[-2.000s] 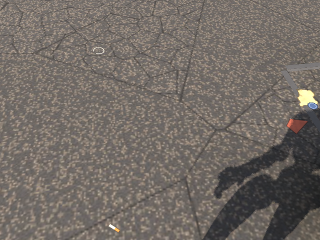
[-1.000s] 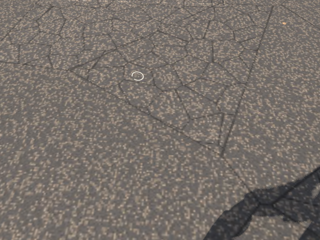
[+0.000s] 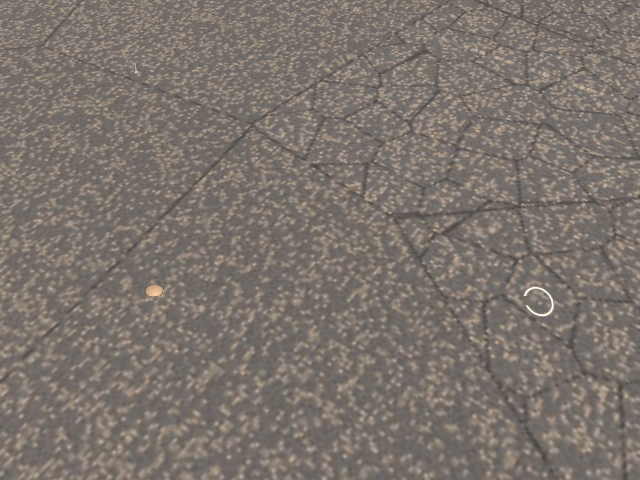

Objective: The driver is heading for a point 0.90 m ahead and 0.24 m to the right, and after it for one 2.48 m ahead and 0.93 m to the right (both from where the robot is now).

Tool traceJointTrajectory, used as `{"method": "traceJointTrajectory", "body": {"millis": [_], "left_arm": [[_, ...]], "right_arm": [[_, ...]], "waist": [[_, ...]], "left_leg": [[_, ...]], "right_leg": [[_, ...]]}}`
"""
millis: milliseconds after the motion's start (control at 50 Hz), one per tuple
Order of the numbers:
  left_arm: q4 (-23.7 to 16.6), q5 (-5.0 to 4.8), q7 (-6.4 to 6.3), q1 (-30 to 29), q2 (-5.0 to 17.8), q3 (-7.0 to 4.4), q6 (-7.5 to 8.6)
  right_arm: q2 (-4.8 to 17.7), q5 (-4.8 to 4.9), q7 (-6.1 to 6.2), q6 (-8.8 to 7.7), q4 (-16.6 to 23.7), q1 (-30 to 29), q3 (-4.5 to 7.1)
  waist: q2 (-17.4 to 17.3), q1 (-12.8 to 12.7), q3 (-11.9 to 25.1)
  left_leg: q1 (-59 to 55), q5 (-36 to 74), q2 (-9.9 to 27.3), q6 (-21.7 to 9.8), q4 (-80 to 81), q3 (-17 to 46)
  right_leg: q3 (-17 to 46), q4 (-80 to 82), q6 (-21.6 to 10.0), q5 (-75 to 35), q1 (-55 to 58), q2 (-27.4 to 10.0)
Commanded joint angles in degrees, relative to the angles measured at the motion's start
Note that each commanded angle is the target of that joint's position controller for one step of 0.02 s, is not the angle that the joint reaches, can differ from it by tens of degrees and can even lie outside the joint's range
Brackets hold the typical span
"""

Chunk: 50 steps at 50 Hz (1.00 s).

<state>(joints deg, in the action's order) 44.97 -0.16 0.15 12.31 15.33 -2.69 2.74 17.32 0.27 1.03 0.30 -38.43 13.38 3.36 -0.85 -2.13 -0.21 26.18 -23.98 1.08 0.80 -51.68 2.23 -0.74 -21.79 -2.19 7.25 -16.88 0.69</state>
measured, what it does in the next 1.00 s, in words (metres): walks ahead, turning right: left foot, then right foot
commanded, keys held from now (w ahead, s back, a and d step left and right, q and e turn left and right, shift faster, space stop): w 0.24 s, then w+e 0.76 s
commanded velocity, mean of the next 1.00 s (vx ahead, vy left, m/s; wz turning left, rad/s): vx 0.46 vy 0.00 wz -0.26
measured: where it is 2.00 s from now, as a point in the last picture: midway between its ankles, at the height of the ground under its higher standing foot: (489, 291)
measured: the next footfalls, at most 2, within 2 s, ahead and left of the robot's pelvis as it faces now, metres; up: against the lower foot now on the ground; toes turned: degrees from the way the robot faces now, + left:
left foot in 0.14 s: +0.09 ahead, +0.14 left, +0.00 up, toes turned +1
right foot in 0.60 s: +0.42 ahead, -0.12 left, +0.00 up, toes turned -9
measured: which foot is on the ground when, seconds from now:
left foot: up 0.00-0.12, down 0.14-0.62, up 0.64-1.00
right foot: down 0.00-0.14, up 0.16-0.58, down 0.60-1.00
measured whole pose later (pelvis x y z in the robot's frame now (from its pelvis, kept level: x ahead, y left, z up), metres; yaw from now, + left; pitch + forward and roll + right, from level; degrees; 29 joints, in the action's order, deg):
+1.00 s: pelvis +0.48 -0.04 +0.00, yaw -21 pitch +2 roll -1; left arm 42.6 -1.7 -0.2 18.2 16.9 -3.8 2.1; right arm 16.5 -0.1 -0.1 -6.1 -35.8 4.6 1.6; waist -1.8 -4.8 -1.4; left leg 34.7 1.1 2.8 3.8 -32.4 6.2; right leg 10.2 -23.4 -4.1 16.9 -7.9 7.4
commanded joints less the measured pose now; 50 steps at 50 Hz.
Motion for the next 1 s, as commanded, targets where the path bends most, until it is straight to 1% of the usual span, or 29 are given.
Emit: {"method": "traceJointTrajectory", "body": {"millis": [20, 100, 120, 140, 160, 180, 200, 220, 260, 280, 320, 400, 480, 520, 560, 580, 600, 620, 640, 660, 680, 700, 720, 760, 800, 840, 880, 920, 1000], "left_arm": [[-3.52, -0.84, 0.30, -3.03, 10.82, -2.66, 1.03], [-2.44, -1.83, 0.81, -1.88, 11.04, -2.50, 0.09], [-2.23, -1.60, 0.83, -1.56, 9.66, -1.96, 0.06], [-2.58, -1.05, 1.01, -2.47, 6.77, -0.96, 0.34], [-4.28, -0.13, 1.45, -4.85, 1.52, 0.59, 1.07], [-6.87, -0.67, 1.20, -6.94, 3.87, 0.09, 2.20], [-6.69, -1.39, 1.11, -6.87, 8.29, -1.20, 2.90], [-5.71, -1.79, 1.50, -4.98, 8.95, -1.52, 3.17], [-4.37, -0.78, 1.95, -4.27, 8.32, -1.58, 3.31], [-4.07, -0.66, 2.24, -4.78, 7.43, -1.44, 3.12], [-4.10, -0.90, 2.57, -5.73, 5.33, -0.85, 2.51], [-6.20, -1.25, 2.93, -10.79, 3.00, 0.14, 1.64], [-8.81, -1.34, 4.03, -15.68, 2.98, 0.49, 1.69], [-9.83, -1.22, 4.73, -16.31, 3.74, 0.24, 1.83], [-9.83, -0.87, 4.89, -12.82, 5.99, -0.87, 1.70], [-8.43, -0.93, 4.64, -6.15, 8.18, -2.14, 1.47], [-6.47, -1.20, 3.85, 2.45, 11.14, -3.75, 1.15], [-5.46, -1.09, 2.53, 10.48, 16.32, -5.27, 0.38], [-6.48, -1.63, 2.62, 9.00, 18.10, -5.12, 0.64], [-6.48, -1.29, 2.34, 9.43, 13.67, -4.10, 0.56], [-6.26, -1.09, 2.01, 7.68, 11.61, -3.60, 0.73], [-6.76, -0.98, 1.88, 4.06, 10.89, -3.30, 0.94], [-7.59, -0.64, 1.74, 1.01, 9.07, -2.83, 1.12], [-8.82, 0.00, 1.35, -1.70, 8.56, -2.73, 1.15], [-8.28, -0.40, 0.91, -1.34, 8.93, -2.88, 1.45], [-7.73, -0.64, 0.28, -0.47, 10.09, -3.23, 1.42], [-7.09, -1.09, -0.17, 0.89, 10.42, -3.38, 0.99], [-6.27, -1.37, -0.49, 3.55, 10.81, -3.52, 0.43], [-5.18, -1.76, -0.75, 6.51, 10.60, -3.54, -0.37]], "right_arm": [[2.86, -0.03, -0.52, -2.15, 3.49, 0.02, 0.31], [3.42, 0.23, -0.96, -2.92, 2.23, 2.36, 0.55], [3.64, 0.26, -0.86, -2.96, 1.55, 4.32, 0.77], [4.46, 0.42, -0.53, -2.99, 0.96, 7.94, 1.07], [8.50, -0.30, 0.05, -2.98, 0.49, 12.71, 1.96], [14.00, -0.56, -0.40, -2.96, -0.13, 15.19, 3.50], [10.84, -0.49, -0.53, -3.81, 0.09, 14.19, 2.73], [8.05, -0.30, -0.67, -4.55, 0.54, 12.09, 1.80], [6.70, 0.00, -0.87, -4.93, 1.10, 8.86, 1.34], [6.25, -0.34, -0.75, -4.94, 1.22, 8.26, 1.16], [6.14, -0.87, -0.50, -5.12, 0.80, 8.21, 1.29], [7.04, -0.76, -0.19, -5.38, -0.85, 9.24, 1.72], [8.20, 0.06, -0.16, -5.28, -3.13, 11.18, 2.25], [8.60, 0.41, 0.03, -4.76, -3.74, 10.91, 2.48], [10.29, 0.29, 0.66, -4.00, -3.53, 10.09, 2.94], [10.85, 0.11, 1.08, -3.36, -3.30, 9.57, 3.05], [10.72, 0.07, 1.54, -3.20, -2.89, 9.84, 2.81], [7.63, -1.14, 1.63, -3.94, -0.83, 11.93, 1.64], [1.92, -1.29, 0.59, -5.78, 0.46, 15.88, -0.62], [7.50, 0.70, -0.43, -7.58, 1.32, 9.39, 0.65], [7.97, 2.13, -0.79, -8.42, 2.87, 4.46, 0.54], [7.15, 1.13, -0.42, -8.90, 3.28, 2.58, 0.28], [7.80, -0.36, 0.05, -8.63, 3.16, 2.00, 0.83], [7.19, -1.00, 0.02, -7.27, 3.10, 4.13, 0.99], [5.71, -1.47, 0.11, -6.26, 3.23, 4.05, 0.59], [4.24, -1.87, 0.21, -6.13, 4.61, -0.09, -0.03], [2.91, -1.71, -0.07, -6.50, 5.56, -5.14, -0.60], [2.52, -0.95, -0.61, -6.99, 6.37, -9.61, -0.82], [5.41, 0.23, -1.47, -7.70, 7.29, -11.80, 0.38]], "waist": [[9.26, 0.83, 3.54], [7.74, 2.96, 2.88], [7.04, 4.06, 3.42], [5.65, 5.91, 4.25], [-4.98, 7.37, 4.59], [-14.39, 8.14, 0.30], [-10.41, 7.53, -2.67], [-9.32, 5.84, -3.47], [-6.46, 4.50, -3.33], [-5.53, 4.32, -3.21], [-4.72, 4.40, -2.55], [-4.60, 6.07, -3.84], [-4.03, 7.24, -5.91], [-4.06, 6.38, -5.69], [-6.31, 3.61, -1.26], [-6.61, -0.20, 3.24], [-5.13, -4.58, 8.11], [4.30, -5.90, 15.18], [15.69, -1.31, 24.34], [8.99, -5.11, 22.77], [6.43, -4.73, 14.09], [0.66, -1.77, 7.98], [0.52, 0.29, 5.34], [3.04, 3.35, 3.26], [3.13, 3.99, 1.80], [3.19, 3.00, 0.24], [3.72, 0.90, -0.26], [4.36, -1.38, 0.27], [5.95, -1.44, 0.98]], "left_leg": [[-4.71, 3.08, 0.51, -1.11, 10.66, -2.16], [-15.21, 11.36, -1.38, -3.05, 24.29, -4.90], [-19.60, 10.28, -1.51, -3.88, 25.78, -4.61], [-25.79, 7.72, 1.69, -5.26, 27.34, -0.38], [-31.80, -2.39, 12.40, -9.17, 33.93, 15.47], [-31.25, -13.69, 20.76, -16.19, 41.50, 32.62], [-30.05, -15.60, 20.96, -17.67, 41.81, 33.86], [-30.32, -12.56, 18.69, -16.26, 41.45, 29.76], [-30.29, 0.39, 15.73, -13.89, 42.15, 21.41], [-28.94, 7.87, 14.41, -12.87, 42.83, 17.00], [-26.85, 18.76, 12.31, -11.92, 43.53, 9.24], [-22.44, 23.50, 10.42, -10.16, 44.30, -0.92], [-25.49, 25.52, 13.04, -9.45, 43.65, -4.13], [-29.34, 34.52, 14.29, -8.50, 40.53, -5.67], [-32.30, 57.59, 14.16, -6.82, 32.02, -7.87], [-31.74, 66.62, 13.10, -5.56, 22.65, -9.67], [-24.51, 65.21, 11.24, -3.60, 10.09, -11.08], [-6.12, 40.52, 7.09, -0.86, -10.00, -11.36], [11.77, -7.70, -4.76, 2.12, -28.98, -2.17], [17.66, -5.67, -1.29, 0.78, -31.40, 6.14], [19.63, -2.09, 1.01, -0.33, -28.98, 4.67], [17.98, 1.59, 3.37, -0.72, -22.96, 3.93], [14.41, 3.53, 4.94, -0.44, -18.33, 3.67], [9.66, 4.99, 5.80, 0.62, -14.98, 3.49], [8.47, 6.51, 5.76, 2.18, -10.14, 2.05], [8.29, 13.23, 4.96, 3.31, -2.75, 0.95], [5.41, 22.48, 3.13, 3.47, 7.59, 0.46], [1.74, 28.52, 0.64, 3.68, 15.05, -0.01], [-0.41, 24.67, -0.58, 2.33, 22.32, 2.88]], "right_leg": [[13.21, 13.00, -10.75, 12.94, 2.02, -12.90], [11.75, 9.34, -8.77, 17.59, -2.16, -12.74], [10.86, 6.97, -7.27, 19.36, -4.58, -11.66], [8.79, 1.63, -4.80, 20.29, -9.40, -9.67], [1.20, -14.90, -0.45, 19.02, -19.26, -3.33], [-0.83, -26.16, 0.26, 24.14, -31.51, 0.20], [3.44, -34.05, -0.17, 22.47, -35.43, -3.48], [4.50, -36.23, -0.70, 17.26, -36.97, -4.81], [4.32, -35.56, -0.13, 9.40, -36.70, -6.41], [4.08, -34.61, 0.52, 5.94, -34.84, -6.82], [2.95, -32.03, 2.24, -0.12, -31.69, -6.14], [1.76, -20.48, 3.33, -9.78, -24.39, -4.09], [0.31, -13.43, 0.94, -10.67, -22.22, -3.14], [-0.88, -11.71, -1.08, -6.66, -21.62, -2.25], [-4.20, -11.91, -3.47, -1.18, -14.54, 1.27], [-5.76, -11.28, -4.99, -0.47, -5.79, 3.75], [-4.02, -9.68, -7.11, -3.10, 8.81, 4.38], [15.00, -9.91, -12.42, -2.16, 29.11, -7.42], [47.76, -0.54, -23.21, 7.73, 42.67, -20.41], [45.68, 3.30, -20.06, 12.28, 41.39, -18.64], [36.54, 3.68, -17.58, 9.80, 33.65, -16.40], [30.66, 4.57, -15.85, 4.38, 23.44, -13.76], [26.59, 5.49, -15.06, -1.59, 16.27, -11.88], [24.17, 8.34, -16.00, -6.70, 7.64, -10.07], [20.68, 9.54, -16.32, -10.39, 2.22, -9.10], [17.67, 9.90, -15.13, -10.94, -1.11, -7.08], [15.15, 8.77, -12.57, -7.90, -2.75, -4.35], [15.93, 7.58, -11.19, -4.53, -2.54, -3.99], [23.44, 1.74, -9.53, 0.62, 5.16, -6.89]]}}
Keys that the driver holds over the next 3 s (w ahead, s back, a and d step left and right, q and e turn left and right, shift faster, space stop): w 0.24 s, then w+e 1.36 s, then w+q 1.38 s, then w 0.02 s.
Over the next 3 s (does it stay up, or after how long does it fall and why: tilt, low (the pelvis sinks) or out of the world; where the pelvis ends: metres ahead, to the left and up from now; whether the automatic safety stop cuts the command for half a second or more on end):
stays up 1.39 -0.62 0.00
